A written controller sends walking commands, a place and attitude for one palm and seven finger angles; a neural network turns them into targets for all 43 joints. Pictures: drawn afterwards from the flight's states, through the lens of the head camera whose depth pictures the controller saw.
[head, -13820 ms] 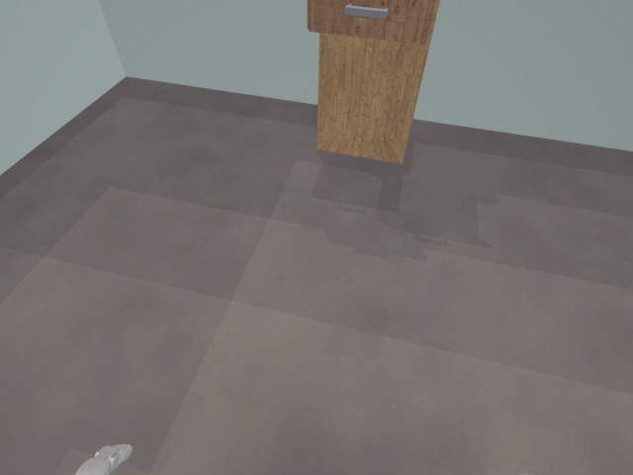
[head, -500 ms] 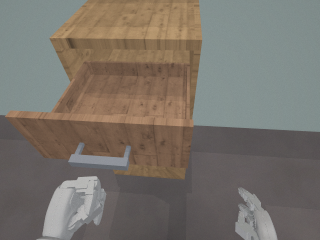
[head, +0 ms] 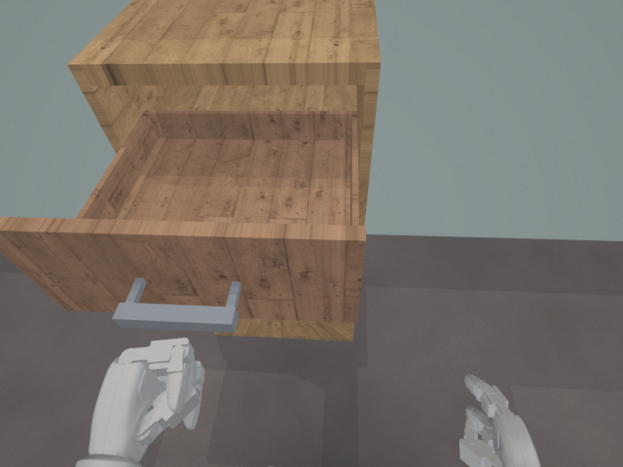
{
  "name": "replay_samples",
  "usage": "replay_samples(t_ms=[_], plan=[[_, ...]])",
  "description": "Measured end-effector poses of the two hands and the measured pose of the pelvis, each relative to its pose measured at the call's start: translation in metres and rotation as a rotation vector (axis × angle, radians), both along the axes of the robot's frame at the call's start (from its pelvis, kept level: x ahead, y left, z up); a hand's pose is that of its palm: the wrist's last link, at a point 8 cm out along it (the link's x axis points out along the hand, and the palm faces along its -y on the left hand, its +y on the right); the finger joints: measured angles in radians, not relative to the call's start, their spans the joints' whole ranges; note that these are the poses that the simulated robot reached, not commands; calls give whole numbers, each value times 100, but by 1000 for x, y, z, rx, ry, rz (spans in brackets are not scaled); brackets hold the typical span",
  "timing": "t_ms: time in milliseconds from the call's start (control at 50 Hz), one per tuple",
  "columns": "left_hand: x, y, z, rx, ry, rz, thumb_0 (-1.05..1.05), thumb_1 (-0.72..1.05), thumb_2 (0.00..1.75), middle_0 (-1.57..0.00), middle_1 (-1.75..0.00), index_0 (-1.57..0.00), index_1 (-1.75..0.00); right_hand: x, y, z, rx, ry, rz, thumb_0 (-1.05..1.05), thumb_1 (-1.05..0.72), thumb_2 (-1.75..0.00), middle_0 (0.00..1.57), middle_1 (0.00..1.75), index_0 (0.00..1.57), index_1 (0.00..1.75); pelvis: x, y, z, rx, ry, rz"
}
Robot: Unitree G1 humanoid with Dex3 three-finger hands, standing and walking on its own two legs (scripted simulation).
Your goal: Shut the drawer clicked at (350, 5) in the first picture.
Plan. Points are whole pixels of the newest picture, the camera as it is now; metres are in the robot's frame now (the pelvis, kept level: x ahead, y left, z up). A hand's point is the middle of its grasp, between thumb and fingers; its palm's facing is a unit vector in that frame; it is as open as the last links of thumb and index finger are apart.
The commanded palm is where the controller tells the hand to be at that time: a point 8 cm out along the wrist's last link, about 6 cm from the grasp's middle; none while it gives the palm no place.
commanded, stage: bring the fist close to the handle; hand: left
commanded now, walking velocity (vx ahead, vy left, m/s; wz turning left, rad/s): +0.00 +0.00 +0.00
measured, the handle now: (181, 302) +0.29 +0.17 +0.09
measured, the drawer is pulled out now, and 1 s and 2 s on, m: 0.29 0.24 0.12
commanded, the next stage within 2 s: push the drawer shut in 0.12 s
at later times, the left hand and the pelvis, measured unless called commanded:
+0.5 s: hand (197, 370) +0.21 +0.13 +0.09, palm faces -0.05 -1.00 -0.06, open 3.3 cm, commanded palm +0.19 +0.19 +0.09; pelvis +0.00 +0.00 +0.00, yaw +0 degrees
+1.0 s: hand (208, 325) +0.26 +0.13 +0.09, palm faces -0.06 -1.00 -0.06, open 3.2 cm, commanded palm +0.25 +0.19 +0.09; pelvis -0.01 +0.01 +0.01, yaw +0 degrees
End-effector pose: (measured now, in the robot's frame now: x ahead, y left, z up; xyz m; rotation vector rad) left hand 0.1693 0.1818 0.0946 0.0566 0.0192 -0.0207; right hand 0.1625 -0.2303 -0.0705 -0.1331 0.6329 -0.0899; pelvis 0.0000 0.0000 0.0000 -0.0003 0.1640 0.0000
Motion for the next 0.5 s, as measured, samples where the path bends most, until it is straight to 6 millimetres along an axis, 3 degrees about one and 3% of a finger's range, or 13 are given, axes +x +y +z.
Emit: replay_samples(t_ms=[300,500], plan=[[4,5,0,2,-14,-3,1,90,90,-140,-160,-140,-160,7,-4,4,-16,-7,10,2,-90,-90,20,30,20,30,1,-3,0,-5,3,9],[26,4,-3,1,-20,-29,1,90,90,-140,-160,-140,-160,1,-4,2,-29,17,9,2,-90,-90,20,30,20,30,0,-1,1,-5,5,7]])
